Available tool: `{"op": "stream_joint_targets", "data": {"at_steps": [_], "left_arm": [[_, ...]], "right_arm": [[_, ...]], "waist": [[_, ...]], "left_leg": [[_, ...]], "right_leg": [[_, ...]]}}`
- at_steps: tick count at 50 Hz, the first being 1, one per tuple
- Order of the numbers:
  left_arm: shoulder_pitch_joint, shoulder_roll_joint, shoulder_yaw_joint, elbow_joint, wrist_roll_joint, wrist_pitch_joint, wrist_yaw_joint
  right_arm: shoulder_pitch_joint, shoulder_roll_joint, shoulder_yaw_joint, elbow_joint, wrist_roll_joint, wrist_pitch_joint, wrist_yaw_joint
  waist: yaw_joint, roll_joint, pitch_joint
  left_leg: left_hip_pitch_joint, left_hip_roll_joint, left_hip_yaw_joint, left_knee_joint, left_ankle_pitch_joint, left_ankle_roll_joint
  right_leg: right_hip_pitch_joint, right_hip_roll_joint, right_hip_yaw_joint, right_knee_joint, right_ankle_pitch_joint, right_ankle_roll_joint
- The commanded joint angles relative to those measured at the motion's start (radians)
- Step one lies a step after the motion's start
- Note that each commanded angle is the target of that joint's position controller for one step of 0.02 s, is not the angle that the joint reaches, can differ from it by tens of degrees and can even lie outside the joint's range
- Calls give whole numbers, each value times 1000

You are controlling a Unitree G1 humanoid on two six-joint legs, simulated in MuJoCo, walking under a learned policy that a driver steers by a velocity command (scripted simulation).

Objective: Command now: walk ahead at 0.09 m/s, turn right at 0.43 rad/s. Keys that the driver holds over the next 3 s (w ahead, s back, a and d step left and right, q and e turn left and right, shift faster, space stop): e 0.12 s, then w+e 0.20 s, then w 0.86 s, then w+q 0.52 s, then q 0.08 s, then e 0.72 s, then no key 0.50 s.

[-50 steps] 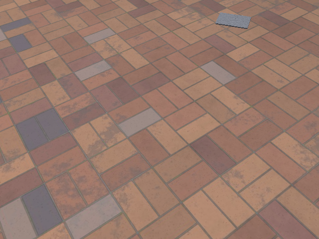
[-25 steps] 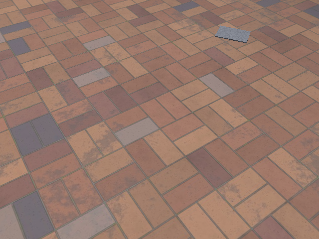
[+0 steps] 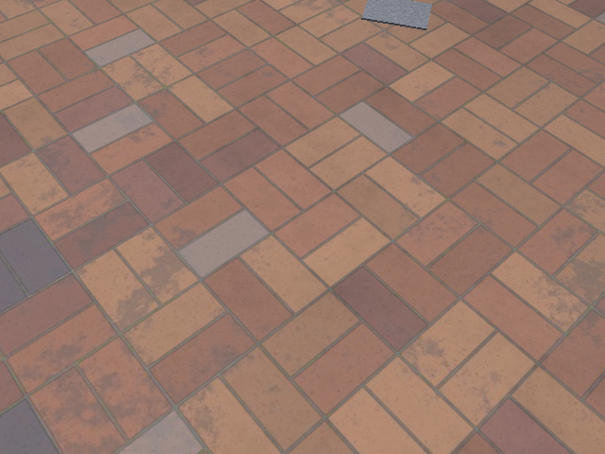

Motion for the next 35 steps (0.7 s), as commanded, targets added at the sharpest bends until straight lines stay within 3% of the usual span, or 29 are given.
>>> {"op": "stream_joint_targets", "data": {"at_steps": [1,3,4,5,6,7,8,9,10,12,15,20,26,28,30,31,32,33,34,35], "left_arm": [[37,38,2,-52,6,-4,-2],[102,61,14,-42,9,-9,1],[163,72,22,-29,11,-18,3],[232,122,40,-26,14,-30,9],[220,246,70,-47,9,-32,19],[248,274,85,-47,-33,-10,16],[188,241,82,-64,-34,4,16],[121,178,67,-78,-25,15,19],[77,141,55,-90,-18,21,22],[58,137,54,-98,-11,9,25],[103,180,70,-90,-9,-16,16],[172,193,75,-88,-6,-23,7],[201,207,74,-89,0,-38,3],[182,208,74,-98,-2,-41,1],[147,192,69,-110,-11,-42,1],[128,144,55,-124,-9,-49,4],[96,49,28,-157,-7,-62,3],[97,79,33,-176,-12,-71,-3],[103,141,45,-166,12,-73,-10],[107,153,50,-148,14,-74,-24]], "right_arm": [[44,-157,-35,-26,3,6,-15],[21,-172,-46,-39,4,13,-17],[3,-180,-52,-48,4,17,-13],[-3,-200,-62,-61,4,16,-5],[30,-131,-53,-109,-6,21,8],[46,-136,-55,-134,-7,35,19],[-3,-153,-57,-141,-15,40,26],[-80,-160,-60,-162,-14,34,33],[-113,-174,-67,-172,-15,29,36],[-89,-154,-64,-166,-32,40,45],[-106,-131,-59,-180,-28,46,50],[-206,-142,-58,-227,-22,39,59],[-246,-149,-53,-260,-13,16,71],[-216,-148,-51,-260,-9,7,70],[-100,-140,-52,-225,-12,-8,60],[-2,-167,-59,-199,-16,-21,50],[121,-247,-72,-185,-33,-32,39],[139,-353,-102,-166,-28,-26,39],[88,-298,-97,-177,-22,-22,43],[24,-232,-80,-195,-9,-26,53]], "waist": [[13,149,-56],[39,134,-86],[72,110,-117],[122,33,-162],[64,-187,-224],[70,-182,-356],[55,-70,-247],[45,-8,-107],[15,26,-48],[-12,-7,-56],[-4,-6,-94],[42,-51,-91],[59,-64,-85],[39,-64,-76],[-28,-18,-74],[-69,38,-96],[-112,218,-133],[-87,295,-50],[-47,159,3],[-14,104,10]], "left_leg": [[-20,263,-35,85,977,70],[-25,272,-31,229,1015,68],[-56,263,-16,365,961,54],[-152,219,5,586,736,7],[-393,44,39,926,-174,-46],[-497,-29,-170,1064,-337,-49],[-570,33,-217,1059,-280,-48],[-611,67,-222,978,-196,-46],[-594,90,-221,873,-134,-50],[-490,93,-206,743,-53,-69],[-472,83,-195,617,-17,-97],[-527,90,-183,448,60,-124],[-449,70,-160,292,38,-94],[-347,54,-146,211,26,-69],[-116,30,-125,58,76,-41],[43,91,-208,5,19,-26],[132,329,-501,-147,-239,10],[133,455,-830,-270,-472,109],[71,444,-808,-249,-477,137],[35,375,-695,-234,-385,111]], "right_leg": [[110,28,-47,-78,0,-32],[188,56,-60,-129,-41,-71],[271,65,-52,-200,2,-96],[400,1,61,-312,225,-142],[563,-286,424,-301,828,-263],[610,-370,669,-400,568,-415],[516,-352,641,-470,141,-401],[382,-296,598,-547,-203,-348],[305,-244,566,-600,-355,-289],[241,-165,473,-623,-300,-235],[267,-126,434,-621,-255,-228],[339,-140,456,-658,-310,-206],[346,-160,453,-632,-322,-196],[291,-158,446,-605,-327,-189],[158,-112,410,-510,-342,-156],[45,-56,370,-392,-341,-121],[-44,53,216,-85,-329,-68],[-275,133,122,70,-370,-65],[-290,52,187,185,-284,-73],[-268,20,188,209,-194,-66]]}}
